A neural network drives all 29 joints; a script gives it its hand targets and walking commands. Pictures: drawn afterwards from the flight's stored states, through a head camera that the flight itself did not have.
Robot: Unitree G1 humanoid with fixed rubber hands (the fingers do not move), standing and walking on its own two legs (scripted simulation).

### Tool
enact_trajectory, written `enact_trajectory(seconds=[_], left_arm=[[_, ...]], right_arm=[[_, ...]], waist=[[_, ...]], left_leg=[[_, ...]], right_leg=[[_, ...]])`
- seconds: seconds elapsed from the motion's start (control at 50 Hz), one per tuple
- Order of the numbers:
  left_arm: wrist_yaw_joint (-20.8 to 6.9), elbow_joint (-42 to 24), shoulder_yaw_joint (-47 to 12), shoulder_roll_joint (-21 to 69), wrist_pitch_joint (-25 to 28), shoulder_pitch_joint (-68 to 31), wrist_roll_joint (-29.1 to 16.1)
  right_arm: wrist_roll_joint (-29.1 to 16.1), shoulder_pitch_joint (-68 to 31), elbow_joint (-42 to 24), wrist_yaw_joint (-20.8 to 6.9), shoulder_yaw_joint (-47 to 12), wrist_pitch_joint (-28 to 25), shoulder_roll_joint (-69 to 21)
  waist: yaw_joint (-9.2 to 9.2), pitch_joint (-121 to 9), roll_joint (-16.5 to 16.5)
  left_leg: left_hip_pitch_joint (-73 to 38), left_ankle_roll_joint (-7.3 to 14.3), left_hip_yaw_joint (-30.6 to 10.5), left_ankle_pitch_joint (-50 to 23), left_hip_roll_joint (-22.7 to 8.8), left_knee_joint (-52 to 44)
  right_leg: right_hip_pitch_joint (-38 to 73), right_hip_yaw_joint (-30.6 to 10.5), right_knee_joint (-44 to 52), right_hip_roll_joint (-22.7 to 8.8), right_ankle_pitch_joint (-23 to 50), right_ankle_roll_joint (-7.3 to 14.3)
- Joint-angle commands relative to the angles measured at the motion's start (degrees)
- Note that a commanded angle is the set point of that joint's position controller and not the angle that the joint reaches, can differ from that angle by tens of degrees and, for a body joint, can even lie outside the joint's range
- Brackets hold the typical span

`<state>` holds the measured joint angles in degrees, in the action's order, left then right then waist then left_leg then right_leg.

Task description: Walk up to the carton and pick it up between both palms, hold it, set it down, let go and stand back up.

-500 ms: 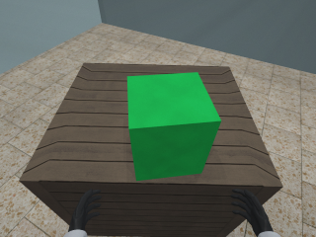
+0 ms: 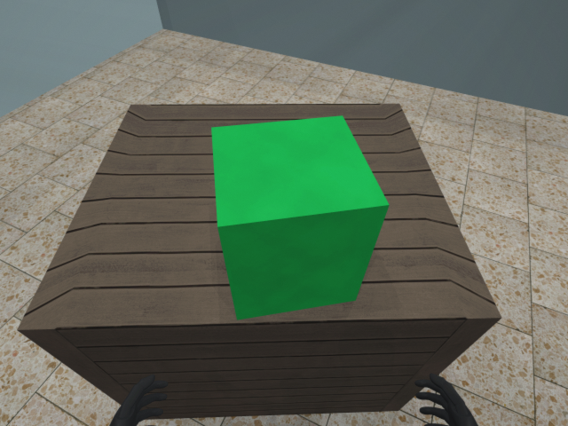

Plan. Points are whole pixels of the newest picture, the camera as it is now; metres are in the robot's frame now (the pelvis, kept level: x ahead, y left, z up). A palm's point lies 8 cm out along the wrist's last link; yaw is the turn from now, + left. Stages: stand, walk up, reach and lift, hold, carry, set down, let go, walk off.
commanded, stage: stand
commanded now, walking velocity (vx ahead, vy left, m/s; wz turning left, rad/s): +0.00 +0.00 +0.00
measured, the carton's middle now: (288, 220) +0.42 +0.02 +0.04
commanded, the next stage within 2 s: none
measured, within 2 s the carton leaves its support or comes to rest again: neither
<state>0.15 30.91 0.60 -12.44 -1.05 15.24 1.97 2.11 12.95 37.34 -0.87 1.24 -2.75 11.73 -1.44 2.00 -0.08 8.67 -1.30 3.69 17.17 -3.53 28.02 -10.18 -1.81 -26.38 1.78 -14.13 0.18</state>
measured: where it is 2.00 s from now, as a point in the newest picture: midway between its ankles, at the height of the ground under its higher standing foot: outside the picture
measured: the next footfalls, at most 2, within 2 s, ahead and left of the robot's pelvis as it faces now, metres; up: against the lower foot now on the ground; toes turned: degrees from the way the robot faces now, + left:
none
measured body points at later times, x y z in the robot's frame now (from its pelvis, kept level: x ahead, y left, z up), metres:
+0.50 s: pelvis -0.02 +0.01 -0.01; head -0.03 +0.01 +0.44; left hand +0.06 +0.24 -0.15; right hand -0.04 -0.24 -0.16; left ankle -0.02 +0.13 -0.74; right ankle +0.00 -0.12 -0.74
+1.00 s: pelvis -0.02 +0.03 -0.01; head -0.03 +0.03 +0.44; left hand +0.01 +0.24 -0.16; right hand -0.05 -0.20 -0.16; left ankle -0.02 +0.13 -0.74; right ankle +0.00 -0.12 -0.74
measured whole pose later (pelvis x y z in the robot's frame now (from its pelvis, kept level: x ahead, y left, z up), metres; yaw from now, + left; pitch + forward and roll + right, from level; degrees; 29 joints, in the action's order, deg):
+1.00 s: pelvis -0.02 +0.03 -0.01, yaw -6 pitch -1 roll +1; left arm 1.4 59.8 1.1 -7.7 -0.1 18.4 1.5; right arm 1.4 19.7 58.9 1.3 2.6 0.8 8.5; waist 0.3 -0.3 0.5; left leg 12.0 1.5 10.2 17.9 -2.4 30.8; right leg -17.1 -9.2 -31.3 1.6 -13.4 -2.1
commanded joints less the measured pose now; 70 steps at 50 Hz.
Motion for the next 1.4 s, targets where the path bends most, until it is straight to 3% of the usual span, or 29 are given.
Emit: enact_trajectory(seconds=[0.0,0.04,0.14,0.22,0.24,0.3,0.4,0.42,0.46,0.48,0.5,0.54,0.58,0.6,0.66,0.68,0.74,0.76,0.78,0.8,0.82,0.94,1.0,1.02,1.08,1.2,1.22,1.36,1.38], left_arm=[[-1.41,1.24,1.99,-5.7,3.37,0.72,-1.21],[-1.6,3.12,2.24,-7.15,3.46,0.22,-0.56],[-1.28,6.42,2.73,-7.76,3.56,1.71,0.12],[-0.98,9.5,3.29,-9.45,3.44,5.7,-0.22],[-0.36,9.82,2.88,-6.69,3.42,5.23,-0.38],[-0.57,11.89,2.3,-5.71,2.81,2.61,-0.25],[0.05,14.59,2.65,-6.22,2.75,4.83,0.22],[0.47,15.09,2.4,-6.55,2.82,4.24,-0.13],[0.54,16.33,3.43,-9.67,2.18,4.67,-0.36],[0.56,17.4,3.51,-10.11,2.09,5.83,-0.55],[1.13,17.93,3.79,-10.14,1.86,3.69,-0.09],[0.73,16.94,3.31,-7.24,2.18,1.71,-0.01],[1.06,19.57,2.47,-2.7,2.27,5.15,-0.74],[0.48,19.38,2.38,-3.58,2.2,2.93,-0.56],[1.14,21.3,1.99,-1.39,1.27,5.53,-0.59],[1.21,21.81,2.3,-3.37,1.07,6.72,-0.14],[0.79,22.76,2.19,-2.72,1.18,4.6,0.26],[0.65,22.48,2.23,-2.08,1.41,3.86,-0.2],[1.09,22.61,2.43,-5.36,1.76,3.44,0.0],[1.23,24.36,2.13,-3.75,1.69,5.88,-0.54],[1.19,23.78,1.81,-4.26,2.15,4.61,-0.09],[2.01,26.03,1.48,-1.14,1.9,3.98,-0.32],[1.61,26.22,1.74,-0.21,1.79,4.14,-0.78],[2.01,26.6,2.34,-1.61,1.53,4.28,-0.76],[1.94,27.84,2.31,-0.76,1.43,7.48,-0.57],[2.19,28.13,1.98,-1.49,2.06,4.67,-0.99],[2.07,29.36,1.92,-1.52,1.79,4.41,-1.1],[2.18,29.0,2.05,1.26,1.75,5.1,-1.13],[2.45,29.87,2.09,0.13,1.76,3.8,-0.69]], right_arm=[[-0.11,7.11,-1.85,-0.08,3.59,3.46,11.69],[-0.19,5.2,-1.62,-0.11,3.47,3.36,10.48],[0.54,6.95,1.85,0.85,3.48,3.34,9.83],[-0.09,9.77,4.03,1.88,3.33,3.03,9.2],[-0.19,10.5,4.27,2.12,3.28,3.27,10.93],[-0.27,9.3,4.76,1.74,3.75,3.37,11.39],[-0.14,13.24,8.57,2.54,3.65,3.59,9.72],[-0.05,14.09,10.27,2.4,3.82,3.47,10.24],[0.05,13.54,10.66,1.85,3.33,3.89,6.01],[-0.16,14.95,11.03,2.12,3.38,3.99,7.52],[-0.76,16.83,11.79,2.12,3.83,3.23,7.8],[-0.55,17.27,13.46,1.76,2.67,2.57,6.67],[-0.23,18.97,15.57,2.16,3.16,2.24,6.44],[-0.18,19.04,15.82,2.07,2.75,2.26,6.77],[0.3,11.06,14.21,3.24,2.81,2.59,7.81],[0.39,10.22,14.38,3.38,2.8,2.98,7.6],[-0.14,11.85,16.2,3.04,3.3,3.42,7.03],[-0.47,13.33,16.99,2.79,2.38,3.5,4.03],[-0.45,12.1,16.6,2.86,2.98,3.72,6.67],[-0.36,11.77,17.25,2.36,2.62,3.7,3.6],[-1.08,14.45,17.79,2.54,2.9,3.66,4.98],[-0.98,15.74,21.65,2.58,2.72,3.22,2.93],[0.1,12.23,20.83,2.92,3.13,3.18,4.94],[-0.46,12.7,21.41,3.16,2.69,2.95,4.72],[-0.46,12.16,22.39,3.22,2.23,2.98,2.93],[-0.36,9.92,22.91,3.62,3.11,3.8,3.24],[-0.85,14.27,23.9,3.59,3.26,3.72,2.23],[-0.18,11.06,24.8,3.58,2.74,3.69,2.07],[-0.71,10.6,24.88,3.48,2.44,3.97,-0.25]], waist=[[2.05,-7.93,1.12],[1.24,-6.28,3.0],[1.13,-2.43,-3.18],[0.27,-3.34,1.69],[0.3,-3.06,-3.28],[1.33,0.04,-6.15],[0.9,1.79,3.1],[0.96,3.03,3.37],[1.12,5.36,12.1],[1.01,4.45,10.68],[3.03,4.39,9.53],[2.59,3.61,1.99],[1.68,-0.87,2.6],[2.56,-1.78,-2.7],[0.55,2.97,-7.26],[-0.9,2.77,-5.2],[0.59,4.79,-0.82],[1.24,6.09,-4.59],[2.71,5.16,-0.21],[0.91,5.91,5.12],[3.57,5.07,6.77],[3.51,3.25,3.35],[2.57,0.34,-3.55],[2.38,2.81,-5.49],[0.86,5.3,-3.51],[1.89,3.64,2.35],[3.48,1.69,6.88],[0.95,0.74,-0.93],[2.39,1.04,2.43]], left_leg=[[0.51,2.18,-1.5,-10.84,-3.7,2.12],[2.56,1.85,-1.4,-8.38,-2.33,2.96],[4.79,3.44,-1.36,-7.24,-3.31,1.84],[4.83,6.25,-5.55,-10.42,-6.66,-1.77],[5.09,6.44,-4.72,-10.24,-6.62,-2.37],[5.58,5.69,-3.78,-9.02,-6.66,-3.62],[7.35,5.61,-3.58,2.27,-4.49,-3.94],[8.1,4.74,-0.99,2.07,-2.03,-2.09],[7.15,3.08,1.24,4.57,0.2,3.07],[6.29,3.66,-0.75,5.64,0.85,1.79],[5.21,3.61,-0.39,5.36,0.7,-0.22],[3.29,4.65,-1.62,1.66,-2.41,-3.68],[1.13,5.79,-5.62,2.81,-5.67,-7.45],[3.93,7.02,-7.63,4.72,-7.2,-9.96],[11.75,9.69,-9.45,4.61,-10.34,-13.13],[13.87,9.38,-7.62,8.44,-8.34,-14.03],[10.5,7.19,-4.26,8.88,-5.94,-10.57],[10.47,6.22,-2.49,9.04,-4.33,-9.12],[8.32,5.5,-2.03,7.57,-2.81,-6.63],[5.85,4.34,-0.19,2.07,-1.7,-4.11],[3.79,4.85,-0.58,2.8,-1.56,-2.63],[-0.37,5.17,-1.95,-0.57,-2.48,-5.1],[0.19,8.88,-8.34,3.13,-9.58,-10.84],[3.91,8.21,-7.19,2.69,-8.54,-12.6],[7.57,7.52,-5.52,1.47,-7.51,-11.85],[2.12,5.48,-0.83,-2.53,-3.2,-4.85],[1.06,5.83,-1.34,-0.36,-2.93,-4.82],[-0.39,6.51,-3.9,-7.33,-5.65,-7.87],[-1.92,5.91,-2.03,-7.08,-4.25,-6.57]], right_leg=[[-7.21,-5.05,-2.93,-4.36,15.49,-0.41],[-9.46,-6.52,-1.47,-4.15,15.62,1.42],[-12.09,-10.52,-2.42,-5.72,15.54,2.71],[-10.19,-6.89,-4.11,-2.86,9.99,1.81],[-10.82,-7.36,-6.51,-2.22,12.87,1.66],[-14.19,-7.03,-6.34,-1.88,8.9,2.31],[-12.38,-10.52,-0.48,-3.14,7.98,2.95],[-12.96,-14.21,2.78,-5.29,4.61,3.93],[-17.0,-19.93,10.67,-7.19,-5.43,4.87],[-17.63,-21.13,11.71,-7.46,-9.59,5.1],[-17.64,-19.52,11.39,-6.52,-10.98,4.22],[-17.07,-15.61,5.59,-4.29,-1.24,3.12],[-15.14,-10.71,0.31,-1.76,0.32,1.88],[-11.51,-9.12,-3.04,-0.62,3.35,0.95],[-10.23,-6.97,-8.29,-1.76,0.68,0.95],[-8.09,-5.76,-8.78,-1.34,1.28,1.4],[-10.52,-7.38,-2.65,-1.91,3.78,1.69],[-11.92,-9.94,-0.22,-3.39,5.36,1.8],[-13.87,-13.46,2.61,-3.77,3.4,2.12],[-15.27,-14.11,4.67,-4.1,0.6,2.05],[-16.85,-16.63,6.59,-4.8,0.24,2.81],[-15.6,-12.93,3.35,-3.59,3.54,2.23],[-14.25,-7.02,-4.98,-0.46,4.44,0.33],[-12.03,-7.38,-5.23,-1.32,5.15,0.48],[-10.78,-6.63,-4.16,-2.03,5.29,-0.04],[-12.42,-11.39,1.3,-3.9,12.97,1.83],[-10.22,-10.77,0.83,-3.66,12.03,1.06],[-9.45,-9.21,-1.98,-2.4,10.74,1.27],[-10.09,-9.73,-0.2,-2.85,11.79,1.63]])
